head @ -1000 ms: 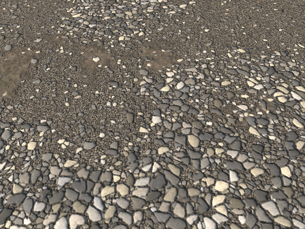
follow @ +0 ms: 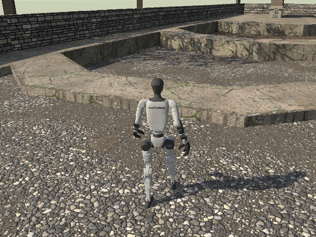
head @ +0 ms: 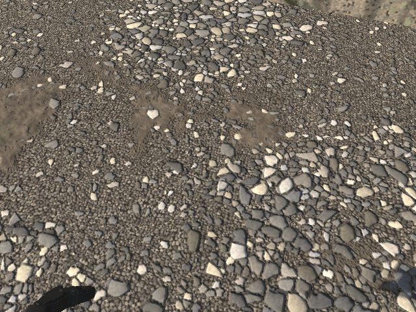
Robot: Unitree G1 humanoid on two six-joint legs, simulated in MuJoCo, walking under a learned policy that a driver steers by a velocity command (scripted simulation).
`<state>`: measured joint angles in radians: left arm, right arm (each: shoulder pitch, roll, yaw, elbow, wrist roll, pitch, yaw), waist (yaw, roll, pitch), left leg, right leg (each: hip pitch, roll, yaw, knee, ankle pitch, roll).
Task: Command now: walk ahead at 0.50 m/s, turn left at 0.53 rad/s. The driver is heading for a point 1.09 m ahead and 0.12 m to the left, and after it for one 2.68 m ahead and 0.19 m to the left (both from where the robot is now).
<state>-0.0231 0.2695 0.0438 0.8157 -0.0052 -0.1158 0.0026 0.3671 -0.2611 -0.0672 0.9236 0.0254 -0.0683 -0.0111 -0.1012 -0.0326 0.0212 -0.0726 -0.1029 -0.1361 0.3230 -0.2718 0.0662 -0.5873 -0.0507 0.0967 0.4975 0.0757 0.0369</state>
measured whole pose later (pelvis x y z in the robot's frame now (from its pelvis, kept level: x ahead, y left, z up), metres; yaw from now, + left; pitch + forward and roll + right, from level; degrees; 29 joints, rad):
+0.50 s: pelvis +0.27 -0.01 -0.01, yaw +19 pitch +2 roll -2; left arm 0.32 0.29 0.07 0.92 -0.01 -0.09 0.00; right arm 0.09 -0.27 -0.06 0.69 0.02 -0.03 0.04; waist 0.09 0.04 0.04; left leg -0.65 0.10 -0.01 0.68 -0.02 0.04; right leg 0.06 0.00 -0.21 0.22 -0.29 0.01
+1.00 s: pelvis +0.52 +0.12 +0.00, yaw +14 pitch +1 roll +2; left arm 0.14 0.27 0.05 0.84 -0.02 -0.06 -0.03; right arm 0.31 -0.26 -0.07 0.84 -0.01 -0.09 0.00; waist -0.05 -0.05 0.01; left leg 0.05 -0.06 0.16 0.19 -0.27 0.04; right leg -0.69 -0.10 0.04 0.69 0.09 -0.01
